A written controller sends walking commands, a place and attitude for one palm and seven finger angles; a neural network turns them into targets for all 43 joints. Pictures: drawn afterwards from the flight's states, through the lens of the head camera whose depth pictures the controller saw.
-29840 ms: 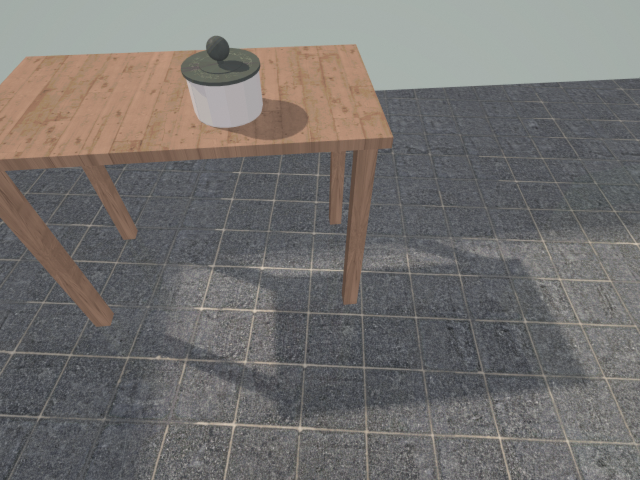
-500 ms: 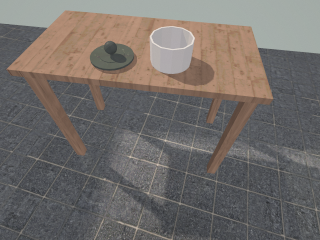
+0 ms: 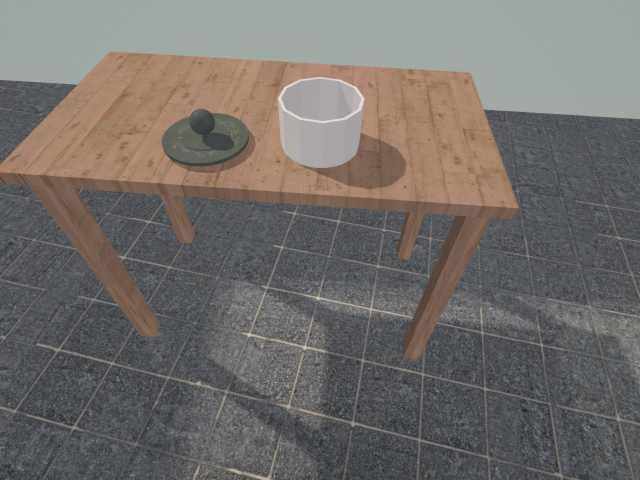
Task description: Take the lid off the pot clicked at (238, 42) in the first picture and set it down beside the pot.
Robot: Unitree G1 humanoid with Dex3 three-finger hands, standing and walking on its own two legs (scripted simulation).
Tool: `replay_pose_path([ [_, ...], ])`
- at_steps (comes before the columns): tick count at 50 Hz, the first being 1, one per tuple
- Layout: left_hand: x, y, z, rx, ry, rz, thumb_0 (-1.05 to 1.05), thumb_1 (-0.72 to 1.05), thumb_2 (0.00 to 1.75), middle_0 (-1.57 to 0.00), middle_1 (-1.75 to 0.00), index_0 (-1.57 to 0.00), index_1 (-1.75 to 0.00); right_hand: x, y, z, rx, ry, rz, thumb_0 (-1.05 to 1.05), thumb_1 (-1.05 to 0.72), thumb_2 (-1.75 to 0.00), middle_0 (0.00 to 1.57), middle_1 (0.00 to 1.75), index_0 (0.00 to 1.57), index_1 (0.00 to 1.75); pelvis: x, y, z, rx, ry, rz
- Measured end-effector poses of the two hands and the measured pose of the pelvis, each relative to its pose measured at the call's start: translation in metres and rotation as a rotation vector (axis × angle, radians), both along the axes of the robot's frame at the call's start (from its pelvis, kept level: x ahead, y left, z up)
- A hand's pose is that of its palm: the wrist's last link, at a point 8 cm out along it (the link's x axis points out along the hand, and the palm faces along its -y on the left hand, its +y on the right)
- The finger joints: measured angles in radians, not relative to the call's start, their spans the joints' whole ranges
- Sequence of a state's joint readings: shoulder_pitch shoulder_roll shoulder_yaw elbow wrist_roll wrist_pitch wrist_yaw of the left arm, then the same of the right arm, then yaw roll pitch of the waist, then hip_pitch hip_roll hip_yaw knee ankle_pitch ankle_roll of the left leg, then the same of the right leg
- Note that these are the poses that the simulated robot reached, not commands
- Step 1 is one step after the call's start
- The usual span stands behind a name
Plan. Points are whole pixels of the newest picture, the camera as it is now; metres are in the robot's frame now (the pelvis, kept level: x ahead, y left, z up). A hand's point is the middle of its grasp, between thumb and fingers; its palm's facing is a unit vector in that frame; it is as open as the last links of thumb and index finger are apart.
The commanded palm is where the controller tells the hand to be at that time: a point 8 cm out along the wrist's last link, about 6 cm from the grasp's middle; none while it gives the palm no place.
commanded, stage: let the arm hang, fingers relaxed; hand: left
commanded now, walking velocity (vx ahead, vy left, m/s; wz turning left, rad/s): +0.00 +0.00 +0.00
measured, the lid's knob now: (202, 121) +0.74 +0.27 +0.03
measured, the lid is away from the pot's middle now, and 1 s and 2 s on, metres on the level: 0.24 0.24 0.24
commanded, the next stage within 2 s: look to check the result in 0.14 s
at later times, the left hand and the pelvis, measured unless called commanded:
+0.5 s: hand out of the picture -0.01 +0.17 -0.17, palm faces +0.02 -0.98 -0.18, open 7.3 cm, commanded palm none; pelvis -0.01 +0.01 +0.00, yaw -1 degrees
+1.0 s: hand out of the picture -0.02 +0.18 -0.17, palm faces +0.02 -0.98 -0.19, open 7.3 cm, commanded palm none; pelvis -0.02 +0.01 +0.00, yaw -1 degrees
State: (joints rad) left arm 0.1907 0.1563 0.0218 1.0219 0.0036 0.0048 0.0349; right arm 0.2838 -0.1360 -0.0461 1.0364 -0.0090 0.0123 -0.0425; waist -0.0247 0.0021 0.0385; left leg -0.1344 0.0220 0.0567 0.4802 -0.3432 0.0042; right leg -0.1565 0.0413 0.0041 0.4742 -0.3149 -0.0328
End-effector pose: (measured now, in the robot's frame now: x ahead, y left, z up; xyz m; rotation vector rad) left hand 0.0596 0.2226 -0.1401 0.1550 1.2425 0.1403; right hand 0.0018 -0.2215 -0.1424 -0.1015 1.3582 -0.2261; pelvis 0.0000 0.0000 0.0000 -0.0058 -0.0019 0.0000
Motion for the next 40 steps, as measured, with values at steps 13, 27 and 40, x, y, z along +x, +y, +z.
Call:
replay_pose_path([
  [13, -0.037, 0.006, 0.0, 0.013, 0.085, 0.02, 0.0, 0.92, 0.89, -0.2, -0.3, -0.2, -0.3, -0.032, 0.014, -0.002, 0.036, 0.066, -0.016, 0.01, -0.91, -0.9, 0.2, 0.3, 0.2, 0.3, -0.007, 0.001, 0.002, -0.001, -0.004, -0.005],
  [27, -0.079, -0.002, -0.005, -0.021, 0.186, 0.04, 0.01, 0.92, 0.89, -0.2, -0.3, -0.2, -0.3, -0.038, 0.021, 0.0, 0.036, 0.079, -0.019, 0.01, -0.91, -0.9, 0.2, 0.3, 0.2, 0.3, -0.012, 0.006, 0.003, -0.003, -0.001, -0.01],
  [40, -0.083, 0.001, -0.006, -0.025, 0.186, 0.039, 0.01, 0.92, 0.89, -0.2, -0.3, -0.2, -0.3, -0.04, 0.025, 0.001, 0.029, 0.069, -0.021, 0.01, -0.91, -0.9, 0.2, 0.3, 0.2, 0.3, -0.014, 0.011, 0.004, -0.001, -0.005, -0.013],
])
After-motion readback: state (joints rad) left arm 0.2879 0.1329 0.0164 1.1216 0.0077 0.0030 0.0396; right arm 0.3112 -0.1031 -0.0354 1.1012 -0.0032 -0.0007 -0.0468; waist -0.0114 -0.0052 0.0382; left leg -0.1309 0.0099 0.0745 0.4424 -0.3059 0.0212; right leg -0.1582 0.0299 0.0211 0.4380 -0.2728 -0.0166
